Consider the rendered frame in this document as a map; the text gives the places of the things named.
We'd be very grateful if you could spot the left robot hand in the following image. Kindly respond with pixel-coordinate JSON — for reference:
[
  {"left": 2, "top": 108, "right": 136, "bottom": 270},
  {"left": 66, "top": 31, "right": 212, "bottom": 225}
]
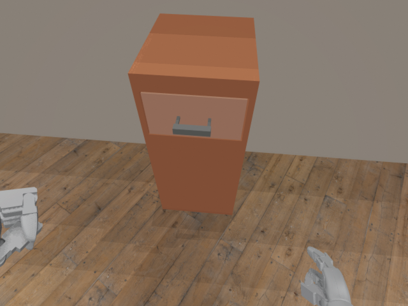
[{"left": 0, "top": 187, "right": 43, "bottom": 267}]

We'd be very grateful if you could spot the handle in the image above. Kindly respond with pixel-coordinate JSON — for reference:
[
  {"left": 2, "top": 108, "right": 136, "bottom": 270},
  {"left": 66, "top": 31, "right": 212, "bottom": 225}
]
[{"left": 172, "top": 116, "right": 211, "bottom": 137}]

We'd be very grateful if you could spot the cabinet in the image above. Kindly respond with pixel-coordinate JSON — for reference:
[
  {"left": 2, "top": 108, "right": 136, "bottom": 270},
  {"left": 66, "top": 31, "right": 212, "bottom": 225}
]
[{"left": 128, "top": 13, "right": 259, "bottom": 215}]

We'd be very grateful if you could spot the right robot hand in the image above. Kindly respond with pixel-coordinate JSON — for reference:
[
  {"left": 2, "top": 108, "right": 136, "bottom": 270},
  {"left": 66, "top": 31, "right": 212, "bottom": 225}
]
[{"left": 300, "top": 246, "right": 351, "bottom": 306}]

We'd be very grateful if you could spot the drawer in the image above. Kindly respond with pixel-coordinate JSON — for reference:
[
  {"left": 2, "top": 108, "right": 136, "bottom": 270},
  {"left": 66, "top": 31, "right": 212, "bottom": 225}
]
[{"left": 141, "top": 92, "right": 247, "bottom": 140}]

